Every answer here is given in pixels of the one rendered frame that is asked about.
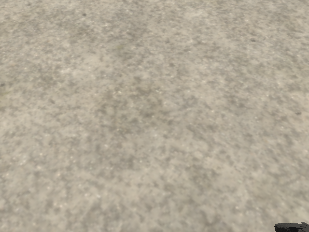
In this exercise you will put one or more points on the robot right hand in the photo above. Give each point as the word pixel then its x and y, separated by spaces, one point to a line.
pixel 291 227

